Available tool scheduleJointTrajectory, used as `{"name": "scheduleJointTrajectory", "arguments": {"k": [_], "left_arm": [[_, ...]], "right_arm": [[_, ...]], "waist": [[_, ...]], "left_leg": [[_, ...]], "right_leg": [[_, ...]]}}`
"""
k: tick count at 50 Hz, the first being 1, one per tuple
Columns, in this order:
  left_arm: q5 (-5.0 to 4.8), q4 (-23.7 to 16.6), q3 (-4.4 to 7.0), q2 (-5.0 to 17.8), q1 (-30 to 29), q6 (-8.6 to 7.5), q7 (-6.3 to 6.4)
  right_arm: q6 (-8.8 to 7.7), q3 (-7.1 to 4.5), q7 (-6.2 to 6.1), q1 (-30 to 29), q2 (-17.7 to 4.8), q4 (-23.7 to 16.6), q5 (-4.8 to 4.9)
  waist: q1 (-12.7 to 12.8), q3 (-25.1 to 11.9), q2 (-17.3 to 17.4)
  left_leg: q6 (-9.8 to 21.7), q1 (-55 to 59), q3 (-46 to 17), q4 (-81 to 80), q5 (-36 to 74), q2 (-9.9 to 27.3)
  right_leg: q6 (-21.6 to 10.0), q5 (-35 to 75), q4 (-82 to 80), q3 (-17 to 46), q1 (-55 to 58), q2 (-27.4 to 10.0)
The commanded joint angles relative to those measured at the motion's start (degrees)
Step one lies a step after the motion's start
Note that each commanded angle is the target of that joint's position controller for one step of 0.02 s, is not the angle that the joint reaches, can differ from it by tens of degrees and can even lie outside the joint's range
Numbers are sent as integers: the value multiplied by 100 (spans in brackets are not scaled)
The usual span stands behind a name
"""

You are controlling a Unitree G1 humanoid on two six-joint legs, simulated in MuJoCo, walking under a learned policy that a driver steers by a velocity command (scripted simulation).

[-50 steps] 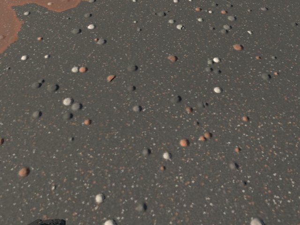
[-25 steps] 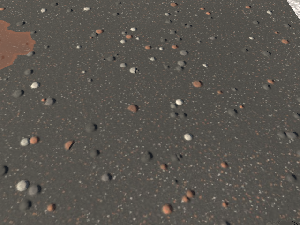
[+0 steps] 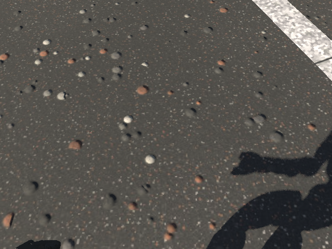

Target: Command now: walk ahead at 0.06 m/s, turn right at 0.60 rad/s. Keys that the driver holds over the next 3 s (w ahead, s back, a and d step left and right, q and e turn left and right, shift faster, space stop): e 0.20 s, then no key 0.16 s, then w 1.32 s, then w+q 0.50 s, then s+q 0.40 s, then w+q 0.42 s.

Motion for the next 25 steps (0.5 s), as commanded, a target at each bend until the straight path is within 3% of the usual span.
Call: {"name": "scheduleJointTrajectory", "arguments": {"k": [1, 3, 5, 10, 13, 14, 15, 16, 17, 18, 19, 20, 22, 25], "left_arm": [[35, -428, 276, 890, -100, 3, 105], [85, -390, 312, 942, -46, 18, 178], [42, -349, 338, 977, -15, 42, 234], [17, -325, 345, 963, -2, 128, 225], [-37, -283, 264, 770, -37, 180, 235], [-10, -213, 188, 534, 250, 175, 238], [-16, -321, 161, 401, 396, 136, 236], [77, -295, 283, 831, 270, 58, 260], [25, -172, 382, 1050, 322, 55, 255], [3, -3, 386, 967, 467, 101, 269], [44, 81, 335, 790, 566, 143, 285], [56, 115, 255, 549, 575, 160, 269], [17, 46, 147, 358, 325, 93, 197], [-19, -64, 52, 248, -178, -71, 140]], "right_arm": [[72, -163, -73, 232, -635, -343, -50], [62, -111, -75, 298, -448, -308, -51], [62, -65, -67, 229, -342, -325, -39], [44, -105, 12, 33, -405, -457, 13], [-22, -149, 85, 415, -383, -365, -26], [-21, -215, 65, 477, -672, -419, -138], [29, -318, 45, 286, -1201, -441, -269], [0, -285, 34, 187, -967, -554, -347], [-21, -218, -3, -46, -768, -641, -277], [-25, -181, -26, -276, -623, -662, -166], [-35, -138, -42, -239, -480, -632, -52], [-35, -83, -58, -90, -362, -558, -1], [7, -104, -76, 299, -443, -414, 30], [18, -177, -111, 638, -689, -338, 41]], "waist": [[-108, -1146, -631], [-100, -1266, -704], [-52, -1369, -754], [72, -1233, -1027], [-123, -1207, -1004], [-35, -1176, -439], [269, -813, 1198], [38, -769, 1377], [117, -687, 936], [233, -604, 673], [202, -669, 605], [138, -657, 638], [-80, -537, 940], [-352, -438, 1008]], "left_leg": [[-69, -413, -267, -492, 510, 72], [-134, -79, -243, -1112, 646, -57], [-155, 157, -308, -1615, 873, -118], [-32, 503, -409, -2561, 1049, -246], [236, 1388, -223, -3984, 1875, -120], [521, 1793, -905, -4532, 1983, 663], [1314, 1748, -2266, -4973, 2486, 1711], [1939, 1309, -3015, -5179, 2536, 2238], [1888, 1229, -2642, -5091, 2535, 2020], [1630, 1233, -2105, -4960, 2548, 1661], [1446, 1483, -1846, -4979, 1929, 1428], [1386, 1633, -1726, -5085, 1289, 1280], [1342, 1950, -1631, -5383, 333, 1106], [1368, 2061, -1558, -5462, 464, 1146]], "right_leg": [[-1099, 1428, -1070, 1733, 1144, -1280], [-1104, 1570, -1040, 1653, 1018, -1172], [-1055, 1223, -1008, 1743, 962, -1121], [-878, -4, -997, 2376, 905, -1064], [-526, -185, -557, 2292, 710, -841], [-183, -956, 51, 1919, 320, -481], [182, -2243, 1048, 754, -595, 492], [442, -2796, 2406, 741, -617, 344], [501, -2512, 3120, 884, -612, 271], [594, -2227, 3397, 853, -593, 251], [668, -1867, 3493, 806, -722, 185], [721, -1612, 3446, 738, -797, 120], [775, -1437, 2859, 225, -942, 6], [707, -1562, 1606, -187, -508, -217]]}}
Next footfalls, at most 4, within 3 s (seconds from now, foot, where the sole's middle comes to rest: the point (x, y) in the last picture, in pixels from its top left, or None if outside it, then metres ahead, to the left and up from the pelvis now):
0.28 left None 0.12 0.15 -0.77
0.66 right None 0.05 -0.10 -0.77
1.08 left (163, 239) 0.44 0.07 -0.77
1.60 right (236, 183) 0.66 -0.24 -0.77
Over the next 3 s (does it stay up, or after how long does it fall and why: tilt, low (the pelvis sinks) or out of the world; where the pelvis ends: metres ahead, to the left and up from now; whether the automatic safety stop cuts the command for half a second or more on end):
stays up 1.07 -0.12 0.01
